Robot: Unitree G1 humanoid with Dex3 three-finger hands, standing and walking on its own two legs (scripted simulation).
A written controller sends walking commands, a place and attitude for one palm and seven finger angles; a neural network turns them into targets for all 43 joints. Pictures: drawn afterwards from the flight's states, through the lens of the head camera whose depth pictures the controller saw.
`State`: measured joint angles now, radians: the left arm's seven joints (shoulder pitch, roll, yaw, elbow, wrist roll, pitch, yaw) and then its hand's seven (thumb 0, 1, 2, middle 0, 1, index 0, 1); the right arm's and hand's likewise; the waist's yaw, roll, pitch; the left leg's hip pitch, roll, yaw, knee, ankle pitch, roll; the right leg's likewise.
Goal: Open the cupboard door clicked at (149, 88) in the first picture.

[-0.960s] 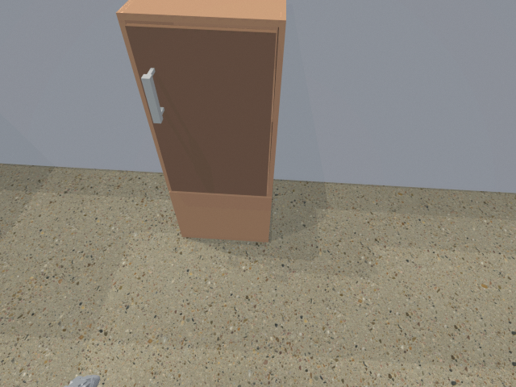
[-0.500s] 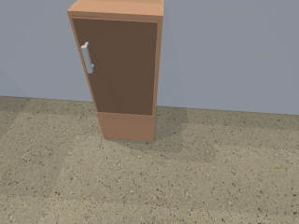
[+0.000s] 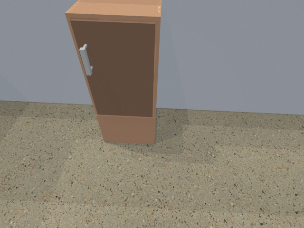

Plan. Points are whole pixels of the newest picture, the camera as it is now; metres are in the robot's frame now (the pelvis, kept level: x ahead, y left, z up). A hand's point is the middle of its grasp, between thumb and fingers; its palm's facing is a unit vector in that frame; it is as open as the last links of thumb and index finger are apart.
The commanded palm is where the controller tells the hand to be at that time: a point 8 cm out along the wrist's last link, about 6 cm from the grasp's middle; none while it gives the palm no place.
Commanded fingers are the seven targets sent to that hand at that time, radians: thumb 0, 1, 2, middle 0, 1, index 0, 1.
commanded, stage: stand and wait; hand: left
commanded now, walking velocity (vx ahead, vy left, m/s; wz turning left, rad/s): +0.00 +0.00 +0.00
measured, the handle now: (87, 59) +0.82 +0.36 +0.00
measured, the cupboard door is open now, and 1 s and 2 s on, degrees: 0 0 0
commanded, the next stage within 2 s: look at it before walking up in 0.02 s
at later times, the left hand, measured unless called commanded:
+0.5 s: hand out of the picture +0.07 +0.25 -0.16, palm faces -0.02 -0.94 -0.33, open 7.4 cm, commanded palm none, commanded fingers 0.00 0.90 0.90 -0.20 -0.30 -0.20 -0.30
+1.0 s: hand out of the picture +0.02 +0.24 -0.18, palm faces +0.09 -0.97 -0.22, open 7.4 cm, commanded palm none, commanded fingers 0.00 0.90 0.90 -0.20 -0.30 -0.20 -0.30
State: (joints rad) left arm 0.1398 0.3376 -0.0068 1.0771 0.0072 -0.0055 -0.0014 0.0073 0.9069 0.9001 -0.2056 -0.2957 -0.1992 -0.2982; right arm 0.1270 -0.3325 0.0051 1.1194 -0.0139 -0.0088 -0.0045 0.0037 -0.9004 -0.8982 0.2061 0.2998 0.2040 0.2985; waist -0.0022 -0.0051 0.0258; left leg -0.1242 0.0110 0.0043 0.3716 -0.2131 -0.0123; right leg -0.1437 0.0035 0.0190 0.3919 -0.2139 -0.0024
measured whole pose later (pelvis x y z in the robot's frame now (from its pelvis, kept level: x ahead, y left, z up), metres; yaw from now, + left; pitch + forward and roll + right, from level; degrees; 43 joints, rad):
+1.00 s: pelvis +0.04 +0.03 -0.01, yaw +3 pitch -1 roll +0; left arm 0.33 0.24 0.03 1.07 0.03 -0.02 0.00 0.00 0.91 0.90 -0.21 -0.30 -0.20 -0.30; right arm 0.29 -0.26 -0.01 1.08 -0.02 0.01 0.02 0.00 -0.90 -0.90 0.20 0.30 0.20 0.30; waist 0.02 -0.02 0.00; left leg -0.28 0.03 0.06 0.63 -0.40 0.00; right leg -0.10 -0.05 -0.01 0.42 -0.30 0.03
